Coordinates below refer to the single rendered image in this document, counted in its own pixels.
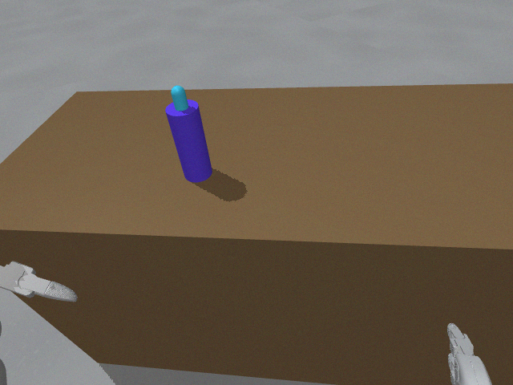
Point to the left robot hand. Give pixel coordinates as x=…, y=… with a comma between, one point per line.
x=21, y=279

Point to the right robot hand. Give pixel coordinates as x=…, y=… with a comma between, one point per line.
x=465, y=367

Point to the bottle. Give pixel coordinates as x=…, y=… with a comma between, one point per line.
x=188, y=134

